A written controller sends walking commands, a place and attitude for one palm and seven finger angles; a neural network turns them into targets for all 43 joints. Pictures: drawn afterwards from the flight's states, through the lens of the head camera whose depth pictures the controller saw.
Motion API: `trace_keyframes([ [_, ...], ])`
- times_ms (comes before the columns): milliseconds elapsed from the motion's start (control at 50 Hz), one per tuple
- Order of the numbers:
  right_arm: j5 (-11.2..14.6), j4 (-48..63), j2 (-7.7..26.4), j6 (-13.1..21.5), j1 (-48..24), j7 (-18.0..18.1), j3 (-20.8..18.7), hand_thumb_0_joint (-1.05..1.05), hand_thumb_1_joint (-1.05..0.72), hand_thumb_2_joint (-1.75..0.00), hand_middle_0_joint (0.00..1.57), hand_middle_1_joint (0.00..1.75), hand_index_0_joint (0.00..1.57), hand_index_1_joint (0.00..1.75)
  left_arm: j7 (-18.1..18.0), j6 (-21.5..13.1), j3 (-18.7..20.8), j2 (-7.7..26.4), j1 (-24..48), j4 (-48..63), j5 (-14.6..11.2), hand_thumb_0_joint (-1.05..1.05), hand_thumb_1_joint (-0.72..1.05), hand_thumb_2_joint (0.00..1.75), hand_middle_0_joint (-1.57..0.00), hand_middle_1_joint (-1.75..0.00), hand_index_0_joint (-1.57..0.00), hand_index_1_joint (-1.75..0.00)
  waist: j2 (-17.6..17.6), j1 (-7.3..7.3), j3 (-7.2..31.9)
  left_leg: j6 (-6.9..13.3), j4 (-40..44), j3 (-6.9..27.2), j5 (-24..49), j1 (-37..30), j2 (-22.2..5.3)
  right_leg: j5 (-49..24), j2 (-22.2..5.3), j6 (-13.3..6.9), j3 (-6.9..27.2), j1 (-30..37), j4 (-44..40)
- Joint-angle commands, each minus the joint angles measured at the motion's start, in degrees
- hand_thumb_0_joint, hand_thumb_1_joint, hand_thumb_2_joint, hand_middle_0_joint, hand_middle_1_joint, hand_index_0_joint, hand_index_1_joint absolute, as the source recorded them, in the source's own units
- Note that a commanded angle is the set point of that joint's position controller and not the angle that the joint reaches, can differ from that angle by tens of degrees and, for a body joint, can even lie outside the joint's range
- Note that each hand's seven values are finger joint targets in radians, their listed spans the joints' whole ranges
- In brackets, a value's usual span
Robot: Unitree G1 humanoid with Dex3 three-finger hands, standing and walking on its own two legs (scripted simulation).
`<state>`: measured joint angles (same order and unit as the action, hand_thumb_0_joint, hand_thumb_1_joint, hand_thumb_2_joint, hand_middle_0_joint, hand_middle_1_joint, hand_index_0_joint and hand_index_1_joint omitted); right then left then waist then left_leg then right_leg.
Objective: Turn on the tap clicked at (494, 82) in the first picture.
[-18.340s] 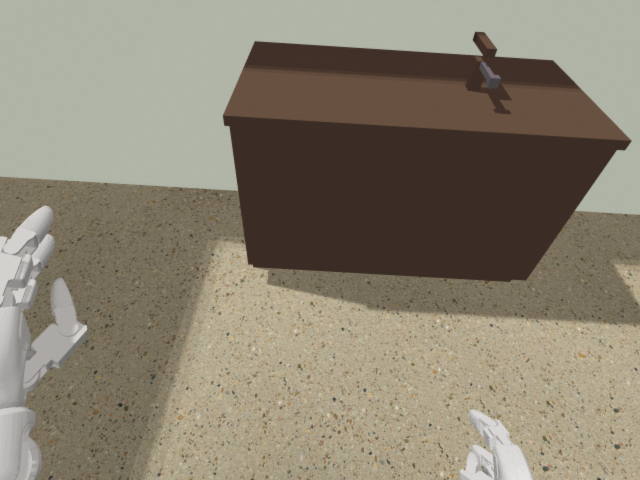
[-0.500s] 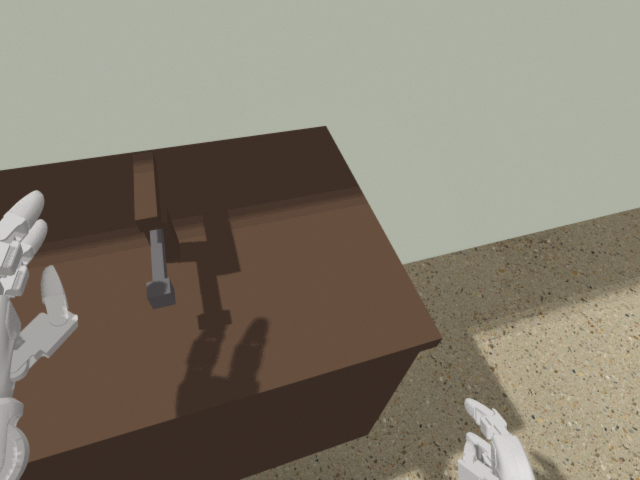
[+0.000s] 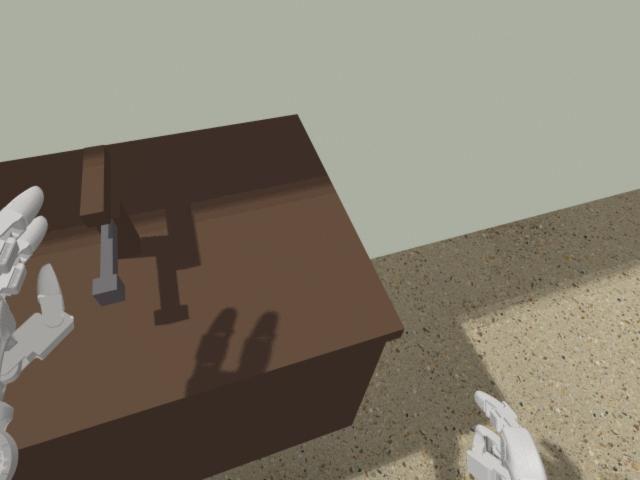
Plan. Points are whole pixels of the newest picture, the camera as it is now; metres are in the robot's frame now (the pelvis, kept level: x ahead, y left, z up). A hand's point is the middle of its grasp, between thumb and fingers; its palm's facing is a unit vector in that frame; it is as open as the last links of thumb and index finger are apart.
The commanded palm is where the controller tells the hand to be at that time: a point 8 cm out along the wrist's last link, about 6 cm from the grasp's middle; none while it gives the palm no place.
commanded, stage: shuffle to correct the standing spot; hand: left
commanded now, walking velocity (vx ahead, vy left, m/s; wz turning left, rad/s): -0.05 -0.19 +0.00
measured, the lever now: (109, 290) +0.32 +0.30 +0.04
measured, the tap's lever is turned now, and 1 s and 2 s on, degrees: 0 0 0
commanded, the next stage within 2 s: none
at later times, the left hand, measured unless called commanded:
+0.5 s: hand (65, 329) +0.21 +0.24 +0.16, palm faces +0.32 -0.86 -0.40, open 7.4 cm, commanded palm +0.15 +0.28 +0.18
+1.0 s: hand (69, 319) +0.22 +0.24 +0.16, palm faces +0.32 -0.86 -0.39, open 7.4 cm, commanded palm +0.16 +0.28 +0.18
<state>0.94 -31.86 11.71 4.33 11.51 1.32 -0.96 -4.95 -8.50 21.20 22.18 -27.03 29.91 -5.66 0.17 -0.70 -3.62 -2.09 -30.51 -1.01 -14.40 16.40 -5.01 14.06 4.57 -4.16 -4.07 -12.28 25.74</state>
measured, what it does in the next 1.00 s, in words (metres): stands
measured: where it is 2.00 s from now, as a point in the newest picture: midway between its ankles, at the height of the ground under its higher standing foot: outside the picture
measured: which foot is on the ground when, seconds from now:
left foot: down 0.00-1.00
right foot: down 0.00-1.00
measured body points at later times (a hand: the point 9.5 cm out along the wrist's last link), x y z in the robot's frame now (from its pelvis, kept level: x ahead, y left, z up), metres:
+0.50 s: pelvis -0.01 +0.00 +0.00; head +0.03 +0.01 +0.44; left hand +0.18 +0.28 +0.18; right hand +0.16 -0.23 -0.08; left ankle +0.02 +0.14 -0.74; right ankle +0.00 -0.07 -0.74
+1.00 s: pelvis +0.00 +0.00 +0.00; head +0.04 +0.02 +0.44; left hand +0.20 +0.29 +0.18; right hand +0.17 -0.23 -0.08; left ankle +0.02 +0.14 -0.74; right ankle +0.00 -0.07 -0.74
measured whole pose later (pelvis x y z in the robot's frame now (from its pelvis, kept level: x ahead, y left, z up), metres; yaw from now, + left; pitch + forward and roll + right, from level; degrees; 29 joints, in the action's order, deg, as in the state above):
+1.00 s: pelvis +0.00 +0.00 +0.00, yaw +1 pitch +0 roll -2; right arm 1.0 -32.5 11.0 3.7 11.9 1.6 -0.9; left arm -5.2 -7.9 22.0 23.8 -28.4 32.9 -6.3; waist -1.3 0.4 -4.0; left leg -2.4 -32.6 -0.3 -15.5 17.5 -5.0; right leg 15.4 4.4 -4.1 -4.8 -13.1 27.7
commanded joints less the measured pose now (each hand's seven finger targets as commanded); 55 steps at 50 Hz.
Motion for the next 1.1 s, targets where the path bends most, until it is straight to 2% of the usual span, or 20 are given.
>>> trace_keyframes([
  [0, 0.4, 8.8, 6.5, 2.9, -3.8, 1.1, -3.2, 0.00, -0.90, -0.90, 0.20, 0.30, 0.20, 0.30, -1.2, -3.5, 7.3, 10.5, 3.5, 13.2, -0.4, 0.00, 0.90, 0.90, -0.20, -0.30, -0.20, -0.30, -1.7, 0.79, 10.0, 3.2, -3.2, 0.7, 4.6, -4.7, -0.6, -12.8, -12.5, 1.1, 10.8, -0.5, -6.2],
  [40, 0.7, 8.5, 6.4, 2.8, -4.7, 1.1, -3.0, 0.00, -0.90, -0.90, 0.20, 0.30, 0.20, 0.30, -1.6, -3.3, 8.2, 11.4, 2.1, 13.3, -0.5, 0.00, 0.90, 0.90, -0.20, -0.30, -0.20, -0.30, -0.3, 0.83, 9.5, 3.3, -3.2, 0.9, 5.9, -4.8, -0.7, -14.3, -12.8, 1.1, 10.8, -1.1, -5.7],
  [60, 0.4, 8.4, 6.4, 2.6, -4.2, 1.1, -2.8, 0.00, -0.90, -0.90, 0.20, 0.30, 0.20, 0.30, -1.4, -3.6, 6.8, 10.0, 2.2, 13.5, -0.6, 0.00, 0.90, 0.90, -0.20, -0.30, -0.20, -0.30, -0.3, 0.98, 9.5, 3.4, -3.0, 1.1, 6.4, -4.4, -0.8, -13.3, -12.4, 1.3, 9.9, -0.8, -5.4],
  [140, 0.6, 8.3, 6.5, 2.6, -4.8, 1.3, -3.0, 0.00, -0.90, -0.90, 0.20, 0.30, 0.20, 0.30, -1.4, -3.9, 8.9, 12.0, 0.6, 13.9, -0.6, 0.00, 0.90, 0.90, -0.20, -0.30, -0.20, -0.30, 1.9, 0.68, 8.7, 3.9, -0.9, 2.3, 10.6, -4.8, -2.6, -15.2, -11.0, 2.8, 8.3, -0.9, -3.7],
  [160, 0.3, 8.3, 6.7, 2.4, -4.3, 1.2, -3.0, 0.00, -0.90, -0.90, 0.20, 0.30, 0.20, 0.30, -1.1, -4.0, 7.9, 10.7, 1.0, 13.9, -0.6, 0.00, 0.90, 0.90, -0.20, -0.30, -0.20, -0.30, 1.7, 0.80, 8.8, 4.1, -0.3, 2.8, 11.5, -4.2, -3.1, -15.0, -10.3, 3.2, 7.5, -0.1, -3.2],
  [200, 0.3, 8.7, 6.9, 2.6, -4.2, 1.3, -3.3, 0.00, -0.90, -0.90, 0.20, 0.30, 0.20, 0.30, -0.9, -4.2, 8.7, 11.7, 1.2, 14.5, -0.5, 0.00, 0.90, 0.90, -0.20, -0.30, -0.20, -0.30, 3.1, 0.57, 9.1, 4.3, 0.0, 3.0, 11.9, -3.9, -3.9, -15.2, -9.8, 4.0, 7.6, 0.7, -2.8],
  [220, 0.3, 8.7, 6.8, 2.5, -3.8, 1.2, -3.3, 0.00, -0.90, -0.90, 0.20, 0.30, 0.20, 0.30, -0.8, -4.2, 8.9, 11.7, 0.6, 13.5, -0.5, 0.00, 0.90, 0.90, -0.20, -0.30, -0.20, -0.30, 2.1, 0.53, 8.9, 4.2, 0.0, 3.1, 11.4, -3.0, -4.0, -15.1, -9.7, 4.3, 7.3, 1.3, -2.9],
  [240, 0.6, 8.4, 6.7, 2.5, -4.2, 1.1, -3.2, 0.00, -0.90, -0.90, 0.20, 0.30, 0.20, 0.30, -0.9, -4.0, 8.7, 11.6, 0.1, 13.6, -0.6, 0.00, 0.90, 0.90, -0.20, -0.30, -0.20, -0.30, 2.9, 0.62, 8.7, 4.1, 0.6, 3.4, 11.9, -3.5, -4.0, -14.9, -9.7, 3.6, 7.1, 0.9, -2.8],
  [320, 0.5, 8.8, 6.9, 2.6, -3.5, 1.0, -3.4, 0.00, -0.90, -0.90, 0.20, 0.30, 0.20, 0.30, -0.5, -4.0, 8.2, 11.0, 0.7, 13.3, -0.5, 0.00, 0.90, 0.90, -0.20, -0.30, -0.20, -0.30, 2.2, 0.64, 8.7, 4.1, 0.5, 3.1, 6.0, -2.4, -3.7, -10.7, -9.8, 3.7, 8.0, 0.6, -3.8],
  [340, 0.7, 8.6, 6.6, 2.7, -4.0, 1.0, -3.1, 0.00, -0.90, -0.90, 0.20, 0.30, 0.20, 0.30, -0.7, -3.8, 8.0, 11.1, 0.3, 13.5, -0.6, 0.00, 0.90, 0.90, -0.20, -0.30, -0.20, -0.30, 2.6, 0.79, 8.1, 3.9, 1.3, 3.4, 5.2, -2.9, -3.6, -9.4, -9.8, 2.7, 7.8, -0.5, -3.9],
  [420, 0.4, 8.9, 6.8, 2.8, -3.5, 1.0, -3.1, 0.00, -0.90, -0.90, 0.20, 0.30, 0.20, 0.30, -0.7, -3.9, 7.8, 11.2, 2.1, 14.3, -0.5, 0.00, 0.90, 0.90, -0.20, -0.30, -0.20, -0.30, 1.1, 0.88, 7.9, 4.1, 1.5, 3.7, 0.2, -1.7, -3.3, -4.8, -9.9, 2.5, 8.6, -1.1, -4.9],
  [520, 0.2, 8.7, 6.6, 3.2, -3.8, 1.2, -2.9, 0.00, -0.90, -0.90, 0.20, 0.30, 0.20, 0.30, -0.9, -4.1, 7.7, 11.5, 3.1, 16.1, -0.3, 0.00, 0.90, 0.90, -0.20, -0.30, -0.20, -0.30, 4.0, 0.77, 8.8, 4.4, 3.5, 5.4, 4.3, -2.4, -4.9, -7.2, -8.9, 2.7, 7.1, 0.3, -3.2],
  [540, 0.4, 8.4, 6.4, 3.2, -4.5, 1.2, -2.7, 0.00, -0.90, -0.90, 0.20, 0.30, 0.20, 0.30, -1.0, -3.9, 8.1, 12.0, 2.6, 15.8, -0.3, 0.00, 0.90, 0.90, -0.20, -0.30, -0.20, -0.30, 5.8, 0.80, 8.3, 4.5, 4.2, 5.6, 5.5, -3.1, -5.4, -7.7, -8.6, 2.7, 6.6, -0.2, -3.0],
  [560, 0.1, 8.4, 6.5, 3.2, -3.9, 1.2, -2.6, 0.00, -0.90, -0.90, 0.20, 0.30, 0.20, 0.30, -0.8, -4.0, 7.0, 10.7, 2.9, 15.5, -0.2, 0.00, 0.90, 0.90, -0.20, -0.30, -0.20, -0.30, 5.4, 0.90, 8.7, 4.6, 4.6, 6.1, 6.2, -2.4, -5.7, -7.7, -8.0, 3.0, 5.9, 0.9, -2.5],
  [600, 0.1, 8.6, 6.6, 3.2, -3.7, 1.2, -2.8, 0.00, -0.90, -0.90, 0.20, 0.30, 0.20, 0.30, -0.7, -3.9, 7.4, 11.2, 3.0, 14.7, -0.1, 0.00, 0.90, 0.90, -0.20, -0.30, -0.20, -0.30, 6.2, 0.74, 8.2, 4.7, 5.0, 6.5, 6.1, -1.6, -6.4, -7.6, -7.8, 3.3, 6.1, 1.4, -2.4],
  [660, 0.2, 8.3, 6.4, 2.9, -3.5, 0.9, -2.7, 0.00, -0.90, -0.90, 0.20, 0.30, 0.20, 0.30, -0.6, -3.7, 7.0, 10.3, 1.8, 13.1, -0.1, 0.00, 0.90, 0.90, -0.20, -0.30, -0.20, -0.30, 4.8, 0.96, 8.3, 4.5, 4.3, 5.6, 5.0, -1.8, -5.6, -7.7, -8.0, 3.0, 5.9, 1.4, -3.4],
  [820, 0.5, 8.7, 6.3, 2.5, -3.3, 0.8, -3.0, 0.00, -0.90, -0.90, 0.20, 0.30, 0.20, 0.30, -0.8, -3.2, 7.6, 11.0, 1.4, 13.9, -0.6, 0.00, 0.90, 0.90, -0.20, -0.30, -0.20, -0.30, 0.1, 1.28, 9.0, 3.6, -0.9, 3.1, 3.1, -3.1, -2.6, -9.4, -11.1, 1.2, 9.2, -0.6, -5.0],
  [860, 0.4, 8.4, 6.2, 2.4, -3.7, 0.9, -2.6, 0.00, -0.90, -0.90, 0.20, 0.30, 0.20, 0.30, -1.1, -3.4, 7.2, 10.7, 1.8, 15.0, -0.7, 0.00, 0.90, 0.90, -0.20, -0.30, -0.20, -0.30, 1.2, 1.54, 8.8, 3.7, 0.1, 3.8, 3.8, -3.3, -2.7, -8.5, -10.8, 0.5, 8.5, -1.1, -4.5],
  [980, 0.3, 8.6, 6.6, 2.6, -3.9, 1.1, -3.1, 0.00, -0.90, -0.90, 0.20, 0.30, 0.20, 0.30, -1.1, -3.9, 8.6, 12.2, 1.9, 16.7, -0.4, 0.00, 0.90, 0.90, -0.20, -0.30, -0.20, -0.30, 6.4, 1.00, 9.6, 4.6, 2.8, 6.3, 12.8, -3.6, -6.0, -12.7, -8.4, 2.7, 6.0, 2.0, -2.0],
  [1080, 0.5, 8.8, 6.9, 2.6, -3.2, 0.8, -3.3, 0.00, -0.90, -0.90, 0.20, 0.30, 0.20, 0.30, -0.7, -3.8, 8.1, 11.5, 0.2, 15.4, -0.3, 0.00, 0.90, 0.90, -0.20, -0.30, -0.20, -0.30, 6.9, 0.95, 10.4, 4.5, 3.3, 7.1, 16.5, -3.9, -7.0, -13.4, -7.8, 2.8, 4.4, 4.1, -1.8],
])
